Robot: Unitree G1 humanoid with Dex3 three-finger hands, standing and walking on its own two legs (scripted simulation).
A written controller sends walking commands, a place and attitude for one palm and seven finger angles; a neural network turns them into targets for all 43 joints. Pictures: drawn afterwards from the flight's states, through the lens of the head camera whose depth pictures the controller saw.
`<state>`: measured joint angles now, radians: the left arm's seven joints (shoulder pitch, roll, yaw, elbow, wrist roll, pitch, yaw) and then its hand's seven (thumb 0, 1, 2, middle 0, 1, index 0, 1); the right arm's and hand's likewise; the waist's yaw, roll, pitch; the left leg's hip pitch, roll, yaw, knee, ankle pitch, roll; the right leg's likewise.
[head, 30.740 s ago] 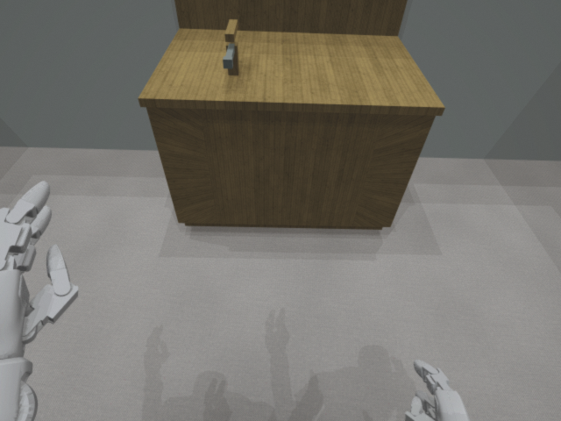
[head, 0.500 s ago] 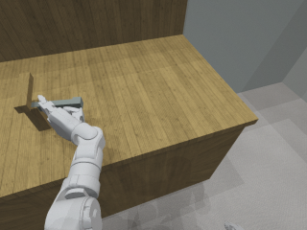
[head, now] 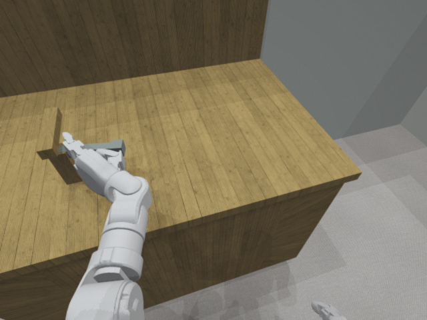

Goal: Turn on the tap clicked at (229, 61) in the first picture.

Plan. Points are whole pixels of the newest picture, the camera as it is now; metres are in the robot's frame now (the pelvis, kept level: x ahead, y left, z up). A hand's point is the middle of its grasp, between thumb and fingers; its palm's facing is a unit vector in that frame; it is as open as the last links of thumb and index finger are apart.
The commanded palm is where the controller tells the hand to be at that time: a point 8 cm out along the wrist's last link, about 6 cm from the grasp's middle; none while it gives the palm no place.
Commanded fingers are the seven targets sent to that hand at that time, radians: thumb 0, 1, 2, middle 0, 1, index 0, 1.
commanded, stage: lift the hand up off the lever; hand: left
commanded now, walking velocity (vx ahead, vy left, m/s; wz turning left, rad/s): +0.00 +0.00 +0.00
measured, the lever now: (118, 148) +0.46 +0.24 +0.06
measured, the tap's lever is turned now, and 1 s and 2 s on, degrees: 79 79 79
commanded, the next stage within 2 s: draw the hand back beside the body in 1.16 s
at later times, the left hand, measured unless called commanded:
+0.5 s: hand (121, 153) +0.39 +0.19 +0.12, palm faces +0.82 -0.57 -0.07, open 7.8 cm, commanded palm +0.33 +0.21 +0.12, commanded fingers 0.00 0.90 0.90 -0.15 -0.15 -0.15 -0.15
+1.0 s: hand (113, 151) +0.38 +0.20 +0.14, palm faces +0.82 -0.57 -0.05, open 7.8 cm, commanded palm +0.33 +0.21 +0.14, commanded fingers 0.00 0.90 0.90 -0.15 -0.15 -0.15 -0.15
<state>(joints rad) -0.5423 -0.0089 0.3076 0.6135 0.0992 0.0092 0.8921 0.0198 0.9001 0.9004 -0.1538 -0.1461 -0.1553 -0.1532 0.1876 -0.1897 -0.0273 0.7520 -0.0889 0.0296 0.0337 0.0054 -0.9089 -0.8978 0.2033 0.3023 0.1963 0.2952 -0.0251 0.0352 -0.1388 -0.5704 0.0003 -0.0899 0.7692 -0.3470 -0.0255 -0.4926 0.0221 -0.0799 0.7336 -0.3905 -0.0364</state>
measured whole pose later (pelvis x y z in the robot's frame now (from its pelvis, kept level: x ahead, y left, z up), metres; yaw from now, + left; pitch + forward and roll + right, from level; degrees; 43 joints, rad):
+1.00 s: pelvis +0.00 -0.01 +0.01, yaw +0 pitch +4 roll +0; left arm -0.47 -0.03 0.25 0.41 0.05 0.16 0.86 0.02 0.90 0.90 -0.15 -0.15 -0.15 -0.15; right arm 0.13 -0.20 -0.02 0.77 -0.06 0.01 -0.01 0.01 -0.91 -0.90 0.20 0.30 0.20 0.30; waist 0.02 0.04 -0.10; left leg -0.42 0.01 -0.08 0.65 -0.30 -0.03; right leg -0.36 0.03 -0.07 0.64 -0.35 -0.05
